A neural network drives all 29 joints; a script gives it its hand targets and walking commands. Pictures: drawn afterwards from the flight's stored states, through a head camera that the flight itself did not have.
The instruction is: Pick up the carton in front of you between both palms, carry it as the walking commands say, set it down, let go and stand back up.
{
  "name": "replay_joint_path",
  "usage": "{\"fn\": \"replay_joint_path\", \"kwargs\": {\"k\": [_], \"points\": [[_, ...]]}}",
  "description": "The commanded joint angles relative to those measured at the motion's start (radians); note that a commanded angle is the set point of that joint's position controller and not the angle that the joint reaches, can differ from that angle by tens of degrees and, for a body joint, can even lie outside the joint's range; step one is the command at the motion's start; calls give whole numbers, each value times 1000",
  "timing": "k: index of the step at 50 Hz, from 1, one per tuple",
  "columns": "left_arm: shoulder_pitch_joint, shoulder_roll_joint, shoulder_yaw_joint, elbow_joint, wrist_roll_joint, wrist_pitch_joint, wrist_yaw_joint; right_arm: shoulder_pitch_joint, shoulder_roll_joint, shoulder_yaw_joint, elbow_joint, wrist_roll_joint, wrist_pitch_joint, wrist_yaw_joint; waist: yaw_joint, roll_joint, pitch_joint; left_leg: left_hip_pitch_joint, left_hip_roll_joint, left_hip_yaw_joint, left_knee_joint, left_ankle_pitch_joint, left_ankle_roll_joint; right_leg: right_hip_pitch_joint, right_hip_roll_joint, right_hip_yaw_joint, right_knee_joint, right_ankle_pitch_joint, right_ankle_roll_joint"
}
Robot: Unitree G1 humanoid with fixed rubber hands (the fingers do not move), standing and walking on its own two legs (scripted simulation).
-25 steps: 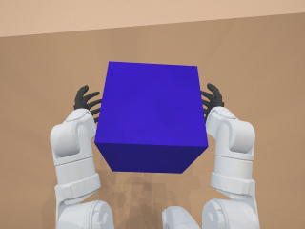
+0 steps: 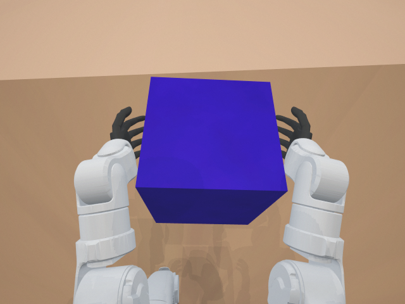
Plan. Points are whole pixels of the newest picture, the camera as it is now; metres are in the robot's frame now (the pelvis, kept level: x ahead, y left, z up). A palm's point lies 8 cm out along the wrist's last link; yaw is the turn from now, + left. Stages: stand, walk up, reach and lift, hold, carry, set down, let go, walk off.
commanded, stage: carry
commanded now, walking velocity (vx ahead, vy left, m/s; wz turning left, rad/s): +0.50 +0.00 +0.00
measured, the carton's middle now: (206, 161) +0.37 +0.02 +0.09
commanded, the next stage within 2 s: none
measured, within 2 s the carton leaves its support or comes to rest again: neither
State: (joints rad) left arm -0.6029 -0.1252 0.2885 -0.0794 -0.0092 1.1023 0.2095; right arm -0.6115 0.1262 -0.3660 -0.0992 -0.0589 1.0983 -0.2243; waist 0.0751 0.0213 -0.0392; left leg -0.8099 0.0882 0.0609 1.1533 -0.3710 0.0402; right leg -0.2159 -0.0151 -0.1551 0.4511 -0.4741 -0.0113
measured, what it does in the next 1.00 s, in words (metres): climbs: left foot 0.05 m higher, then right foot 0.04 m higher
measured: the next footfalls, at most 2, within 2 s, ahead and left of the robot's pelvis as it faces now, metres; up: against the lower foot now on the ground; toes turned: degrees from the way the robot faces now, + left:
left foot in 0.10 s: +0.27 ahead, +0.12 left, +0.05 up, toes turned +8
right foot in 0.50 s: +0.51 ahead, -0.10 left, +0.09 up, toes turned -9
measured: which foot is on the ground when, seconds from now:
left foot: up 0.00-0.08, down 0.10-0.52, up 0.54-0.88, down 0.90-1.00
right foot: down 0.00-0.12, up 0.14-0.48, down 0.50-0.90, up 0.92-1.00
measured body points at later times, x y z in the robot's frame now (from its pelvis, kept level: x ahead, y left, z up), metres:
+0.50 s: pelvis +0.33 +0.00 +0.04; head +0.34 +0.00 +0.49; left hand +0.69 +0.16 +0.20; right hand +0.70 -0.15 +0.20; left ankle +0.23 +0.11 -0.68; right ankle +0.46 -0.10 -0.65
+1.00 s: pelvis +0.65 +0.02 +0.10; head +0.66 +0.02 +0.55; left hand +1.02 +0.15 +0.23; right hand +0.99 -0.16 +0.23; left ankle +0.73 +0.11 -0.60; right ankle +0.52 -0.09 -0.53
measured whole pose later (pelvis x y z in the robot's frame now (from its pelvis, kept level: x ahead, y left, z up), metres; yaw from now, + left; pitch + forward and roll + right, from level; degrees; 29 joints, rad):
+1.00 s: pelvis +0.65 +0.02 +0.10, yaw -1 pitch +3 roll +1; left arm -0.60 -0.10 0.37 -0.03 0.04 1.13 0.21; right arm -0.63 0.14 -0.32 0.01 -0.04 1.12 -0.21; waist -0.11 -0.01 -0.04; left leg -0.54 0.02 0.17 0.75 -0.44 0.08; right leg -0.42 -0.02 0.01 1.24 -0.51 -0.02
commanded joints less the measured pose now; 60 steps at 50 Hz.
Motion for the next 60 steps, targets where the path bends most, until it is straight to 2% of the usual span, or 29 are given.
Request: {"fn": "replay_joint_path", "kwargs": {"k": [1,3,5,6,7,8,10,13,19,22,24,25,26,27,29,30,32,36,39,42,44,45,46,47,48,50,52,56,60], "points": [[-611,-651,-572,-85,-171,-17,-2,-561,623,581,0,144,6,-4,-22,-147,-322,69,-11,80,-251,-1,1,241,-222,175,-185,311,-183],[-578,-627,-544,-59,-135,-4,6,-553,622,582,24,153,17,0,-67,-203,-331,278,-91,198,-346,-54,22,181,-214,98,-102,562,-150],[-560,-614,-524,-46,-107,10,9,-532,635,574,71,164,21,6,-195,-110,-461,726,-180,221,-512,38,58,57,-141,-35,258,854,-74],[-575,-603,-505,-48,-87,16,11,-515,642,569,82,169,22,8,-238,49,-549,974,21,-179,-633,-229,120,-171,-75,-7,559,602,-19],[-561,-609,-484,-37,-74,21,7,-556,644,584,81,177,19,8,-206,338,-577,1106,248,-764,-836,-236,266,-457,87,74,765,-1,9],[-622,-614,-474,-44,-73,15,10,-564,695,604,63,192,21,14,-185,238,-520,1102,271,-818,-840,-66,295,-572,73,183,962,-57,-11],[-594,-660,-438,-11,-49,9,9,-666,779,679,-17,256,6,35,-173,-7,-449,978,242,-571,-696,247,251,-641,-1,204,1046,-2,-33],[-604,-697,-454,-11,-29,-17,2,-766,838,740,-85,324,-32,63,-135,51,-457,919,194,-368,-753,94,166,-609,-37,183,896,55,-50],[-579,-628,-503,-70,-50,-32,14,-641,720,698,-77,289,-38,41,-134,92,-378,826,168,-138,-850,105,166,-527,-79,106,490,141,-29],[-563,-590,-503,-68,-69,-8,14,-562,652,645,-40,229,-12,17,-94,143,-344,732,155,-42,-841,231,128,-298,-2,-65,302,133,-35],[-557,-591,-503,-26,-86,6,9,-528,613,611,-17,189,7,7,-15,80,-403,654,109,82,-569,517,68,23,94,-158,170,163,-60],[-529,-597,-500,13,-94,11,8,-538,588,590,-11,171,16,3,33,-16,-494,511,62,115,-325,500,21,308,37,-8,168,115,-84],[-541,-580,-507,18,-102,14,12,-531,579,566,-11,160,26,0,14,-280,-569,267,-32,83,-38,215,-35,453,-258,590,-21,-159,-210],[-549,-614,-515,15,-112,17,12,-580,577,551,-16,155,32,-3,34,-332,-500,44,-150,-3,150,-161,-39,482,-326,902,-187,-21,-292],[-644,-686,-579,-53,-167,21,-2,-550,609,516,27,130,35,-1,28,-51,-454,-60,-65,-91,367,-126,-3,427,-336,711,-40,307,-295],[-697,-720,-606,-92,-191,15,-11,-546,636,504,36,122,34,4,22,2,-441,-68,-39,-101,343,-101,12,380,-311,607,-8,362,-265],[-779,-774,-640,-134,-235,-1,-27,-572,671,500,38,103,23,11,-11,-45,-438,-36,-18,-98,258,-66,27,319,-276,490,-44,188,-200],[-775,-749,-639,-144,-262,-20,-32,-605,655,529,1,101,8,1,-12,-118,-383,-116,7,-45,155,-15,11,314,-275,383,-137,125,-215],[-672,-693,-600,-89,-213,-8,-16,-563,618,547,15,110,17,-5,-15,-109,-344,-40,20,-6,-105,10,-1,273,-238,253,-163,224,-203],[-612,-660,-554,-33,-157,10,-6,-557,623,558,48,124,32,2,-37,-180,-307,194,-60,162,-326,-39,15,175,-215,130,-167,409,-164],[-595,-652,-532,-18,-127,17,-3,-568,651,565,77,143,33,10,-140,-170,-380,520,-168,257,-462,16,43,104,-180,9,82,771,-106],[-597,-647,-523,-18,-108,21,0,-550,658,558,102,151,31,12,-208,-92,-488,825,-165,177,-503,26,69,-16,-129,-27,307,810,-62],[-596,-640,-498,-18,-87,26,1,-552,658,561,100,156,29,13,-223,151,-585,1025,136,-406,-679,-298,189,-261,-41,-3,648,515,9],[-621,-636,-481,-20,-78,24,1,-583,683,579,94,170,24,15,-209,299,-553,1105,247,-821,-866,-193,288,-513,106,100,823,-52,16],[-652,-661,-475,-19,-79,16,4,-609,719,608,50,192,23,20,-181,182,-504,1079,273,-790,-817,-42,301,-595,61,197,995,-59,-11],[-611,-681,-432,4,-45,6,8,-714,800,688,-32,264,2,38,-168,-17,-450,958,236,-548,-696,216,237,-643,-9,206,1031,-7,-33],[-609,-693,-436,2,-23,-12,7,-788,835,733,-83,322,-25,58,-135,32,-459,919,195,-391,-738,104,169,-613,-36,195,916,40,-47],[-608,-657,-473,-44,-26,-35,15,-736,779,737,-109,341,-45,61,-140,82,-415,901,187,-265,-808,75,184,-646,-64,137,726,87,-38],[-564,-594,-487,-62,-48,-12,19,-614,685,674,-57,277,-19,29,-120,123,-364,761,155,-80,-857,150,144,-393,-42,21,351,133,-31]]}}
